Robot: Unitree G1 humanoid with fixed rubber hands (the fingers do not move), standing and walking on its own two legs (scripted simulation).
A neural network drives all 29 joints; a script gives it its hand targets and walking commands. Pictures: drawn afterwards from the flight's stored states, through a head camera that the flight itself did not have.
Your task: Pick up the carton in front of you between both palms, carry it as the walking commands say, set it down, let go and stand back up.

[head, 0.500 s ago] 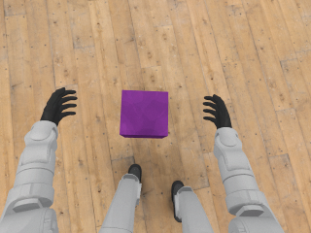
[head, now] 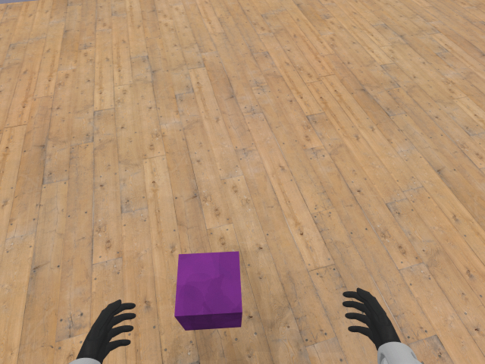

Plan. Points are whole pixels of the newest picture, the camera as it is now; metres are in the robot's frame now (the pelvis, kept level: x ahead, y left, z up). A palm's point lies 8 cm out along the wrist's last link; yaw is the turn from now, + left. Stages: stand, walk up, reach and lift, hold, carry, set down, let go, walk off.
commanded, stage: let go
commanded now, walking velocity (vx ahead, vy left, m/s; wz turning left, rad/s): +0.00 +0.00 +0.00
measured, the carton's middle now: (211, 292) +0.41 +0.10 -0.65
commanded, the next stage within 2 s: stand in 0.44 s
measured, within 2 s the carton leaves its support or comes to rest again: neither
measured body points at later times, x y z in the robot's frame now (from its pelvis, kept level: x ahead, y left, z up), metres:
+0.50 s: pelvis +0.02 +0.00 +0.00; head +0.03 +0.01 +0.45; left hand +0.19 +0.25 -0.08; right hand +0.18 -0.24 -0.09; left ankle +0.03 +0.14 -0.74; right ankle -0.05 -0.12 -0.74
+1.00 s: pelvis +0.02 +0.02 +0.00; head +0.03 +0.04 +0.45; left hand +0.16 +0.32 -0.11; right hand +0.16 -0.27 -0.10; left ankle +0.02 +0.14 -0.74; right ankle -0.05 -0.12 -0.74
